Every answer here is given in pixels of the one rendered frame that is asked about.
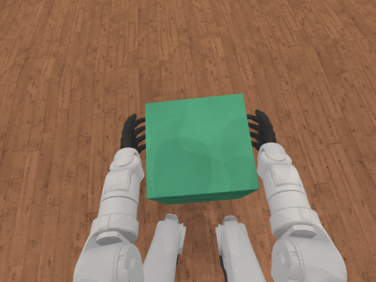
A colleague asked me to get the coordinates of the right robot upper arm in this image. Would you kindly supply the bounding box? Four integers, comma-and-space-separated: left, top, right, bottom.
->
271, 236, 347, 282

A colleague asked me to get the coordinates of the left robot thigh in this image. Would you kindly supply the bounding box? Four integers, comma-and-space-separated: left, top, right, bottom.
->
142, 219, 186, 282

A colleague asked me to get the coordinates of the left robot upper arm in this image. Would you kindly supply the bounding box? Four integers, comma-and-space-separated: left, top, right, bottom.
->
74, 241, 145, 282

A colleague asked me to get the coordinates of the robot left forearm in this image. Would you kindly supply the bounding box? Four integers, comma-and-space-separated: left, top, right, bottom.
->
73, 147, 145, 282

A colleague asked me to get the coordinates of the right robot hand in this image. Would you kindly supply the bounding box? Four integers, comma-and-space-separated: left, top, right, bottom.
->
247, 109, 277, 151

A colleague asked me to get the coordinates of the carton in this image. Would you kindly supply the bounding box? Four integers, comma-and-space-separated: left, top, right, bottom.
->
145, 93, 260, 204

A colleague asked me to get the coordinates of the robot thigh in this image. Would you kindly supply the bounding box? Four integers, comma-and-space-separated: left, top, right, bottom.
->
215, 220, 266, 282
142, 219, 186, 282

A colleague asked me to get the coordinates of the left robot hand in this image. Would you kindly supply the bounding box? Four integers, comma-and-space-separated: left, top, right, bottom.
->
120, 113, 146, 154

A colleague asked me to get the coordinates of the right robot thigh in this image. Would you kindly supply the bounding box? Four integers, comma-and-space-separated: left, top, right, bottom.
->
215, 220, 266, 282

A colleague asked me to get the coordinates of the robot right forearm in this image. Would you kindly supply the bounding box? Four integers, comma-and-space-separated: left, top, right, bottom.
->
257, 143, 347, 276

